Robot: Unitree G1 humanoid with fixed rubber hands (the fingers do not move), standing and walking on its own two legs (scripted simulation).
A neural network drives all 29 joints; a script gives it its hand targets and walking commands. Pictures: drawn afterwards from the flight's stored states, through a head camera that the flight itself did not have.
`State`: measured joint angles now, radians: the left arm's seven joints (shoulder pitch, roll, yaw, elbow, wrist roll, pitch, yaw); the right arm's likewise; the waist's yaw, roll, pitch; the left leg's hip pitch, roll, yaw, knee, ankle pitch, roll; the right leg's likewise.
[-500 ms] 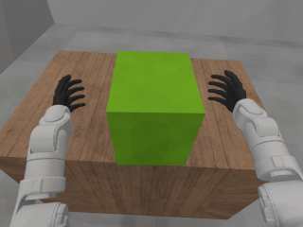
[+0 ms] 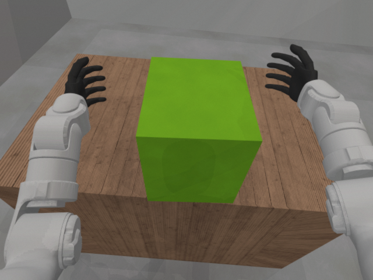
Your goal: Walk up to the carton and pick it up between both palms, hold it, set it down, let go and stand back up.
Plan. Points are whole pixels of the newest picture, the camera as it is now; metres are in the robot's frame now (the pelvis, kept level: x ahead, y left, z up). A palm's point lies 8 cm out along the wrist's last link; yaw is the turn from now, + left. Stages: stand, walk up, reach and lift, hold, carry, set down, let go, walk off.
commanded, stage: reach and lift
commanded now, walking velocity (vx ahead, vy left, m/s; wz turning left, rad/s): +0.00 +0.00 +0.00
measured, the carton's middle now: (193, 132) +0.48 +0.00 +0.03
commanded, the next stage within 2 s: none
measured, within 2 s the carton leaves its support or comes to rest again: neither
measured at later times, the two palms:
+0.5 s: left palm (89, 128) +0.40 +0.23 +0.11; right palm (277, 115) +0.45 -0.18 +0.13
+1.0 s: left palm (101, 132) +0.41 +0.21 +0.08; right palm (273, 117) +0.47 -0.18 +0.10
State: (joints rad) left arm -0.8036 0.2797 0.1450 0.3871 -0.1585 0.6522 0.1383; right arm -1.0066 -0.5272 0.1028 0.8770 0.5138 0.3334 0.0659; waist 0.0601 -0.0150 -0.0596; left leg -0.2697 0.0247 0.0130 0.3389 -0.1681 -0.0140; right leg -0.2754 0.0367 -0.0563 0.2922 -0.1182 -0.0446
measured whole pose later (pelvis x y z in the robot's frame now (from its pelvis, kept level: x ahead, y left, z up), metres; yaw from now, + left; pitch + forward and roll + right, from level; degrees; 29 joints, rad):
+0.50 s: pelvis +0.00 +0.00 +0.00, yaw +1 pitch +8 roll +0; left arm -0.79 0.22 0.10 0.87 -0.13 0.17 0.10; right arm -0.95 -0.38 0.06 1.17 0.35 0.04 0.05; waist 0.08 -0.02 -0.10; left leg -0.34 0.02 0.00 0.37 -0.17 -0.02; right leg -0.35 0.03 -0.07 0.34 -0.13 -0.05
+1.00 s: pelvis +0.01 +0.00 -0.01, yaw +0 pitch +14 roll -1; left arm -0.83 0.17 0.10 1.11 -0.13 -0.14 0.09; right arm -0.99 -0.38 0.19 1.34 0.44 -0.17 0.02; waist 0.11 0.01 -0.19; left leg -0.48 0.03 0.01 0.45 -0.22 -0.02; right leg -0.49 0.04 -0.06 0.40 -0.16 -0.04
